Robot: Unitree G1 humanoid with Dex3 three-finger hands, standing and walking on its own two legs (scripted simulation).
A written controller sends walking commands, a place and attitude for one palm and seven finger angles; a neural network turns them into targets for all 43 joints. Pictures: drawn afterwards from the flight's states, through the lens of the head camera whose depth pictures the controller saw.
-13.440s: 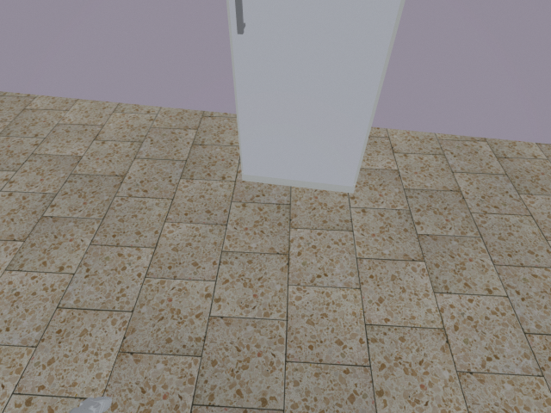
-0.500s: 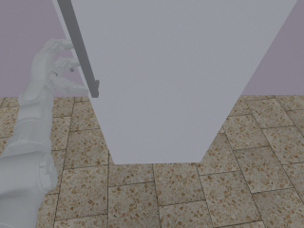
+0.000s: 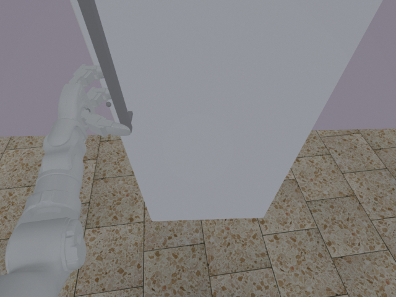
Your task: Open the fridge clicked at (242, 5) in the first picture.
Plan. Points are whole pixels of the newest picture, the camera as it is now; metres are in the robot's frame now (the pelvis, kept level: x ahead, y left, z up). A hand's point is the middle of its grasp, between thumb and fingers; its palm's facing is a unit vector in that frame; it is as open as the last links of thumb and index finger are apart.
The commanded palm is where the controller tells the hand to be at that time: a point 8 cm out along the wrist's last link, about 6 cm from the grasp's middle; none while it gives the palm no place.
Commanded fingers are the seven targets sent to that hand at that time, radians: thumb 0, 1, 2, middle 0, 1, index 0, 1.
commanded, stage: slide the fingers in behind the handle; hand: left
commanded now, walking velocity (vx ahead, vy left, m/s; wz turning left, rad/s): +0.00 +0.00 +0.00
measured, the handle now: (104, 41) +0.51 +0.17 +0.26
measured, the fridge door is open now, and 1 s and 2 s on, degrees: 0 0 0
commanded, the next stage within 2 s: grip the handle and tug to test in 1.36 s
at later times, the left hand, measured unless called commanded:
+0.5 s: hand (118, 104) +0.45 +0.16 +0.16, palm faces +0.00 -1.00 +0.00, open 14.0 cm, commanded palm +0.42 +0.21 +0.15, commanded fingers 0.00 -0.50 0.30 -0.30 -1.20 -0.30 -1.20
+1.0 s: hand (125, 104) +0.45 +0.14 +0.16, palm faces +0.01 -1.00 +0.00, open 14.0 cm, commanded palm +0.43 +0.19 +0.15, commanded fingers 0.00 -0.50 0.30 -0.30 -1.20 -0.30 -1.20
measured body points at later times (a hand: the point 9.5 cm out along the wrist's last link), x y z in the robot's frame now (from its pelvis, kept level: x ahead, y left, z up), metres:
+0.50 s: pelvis +0.00 -0.01 +0.00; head +0.03 -0.01 +0.45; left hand +0.45 +0.21 +0.16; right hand +0.07 -0.27 -0.12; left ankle +0.02 +0.12 -0.72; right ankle -0.02 -0.13 -0.72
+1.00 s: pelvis +0.00 -0.01 +0.00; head +0.03 -0.02 +0.45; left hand +0.45 +0.20 +0.16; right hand +0.08 -0.27 -0.11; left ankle +0.02 +0.12 -0.72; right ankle -0.02 -0.13 -0.72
